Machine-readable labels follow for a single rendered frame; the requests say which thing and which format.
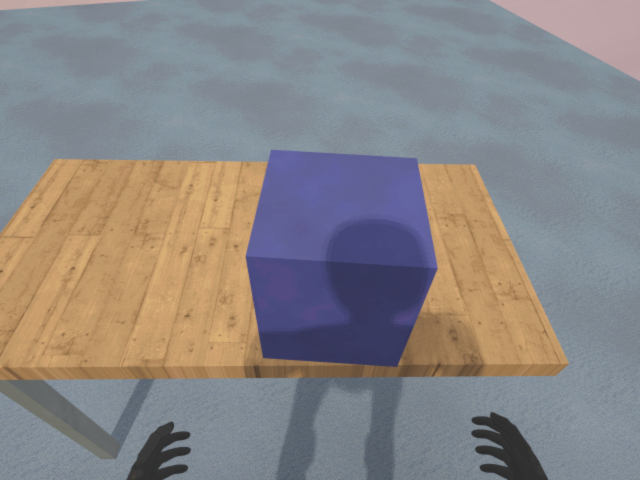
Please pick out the right robot hand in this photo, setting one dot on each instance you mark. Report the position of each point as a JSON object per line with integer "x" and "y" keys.
{"x": 516, "y": 453}

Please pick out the carton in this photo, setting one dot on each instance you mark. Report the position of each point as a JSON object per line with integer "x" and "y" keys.
{"x": 340, "y": 257}

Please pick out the left robot hand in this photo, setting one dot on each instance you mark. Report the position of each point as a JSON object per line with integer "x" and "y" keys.
{"x": 150, "y": 458}

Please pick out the table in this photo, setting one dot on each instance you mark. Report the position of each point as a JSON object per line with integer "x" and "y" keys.
{"x": 136, "y": 269}

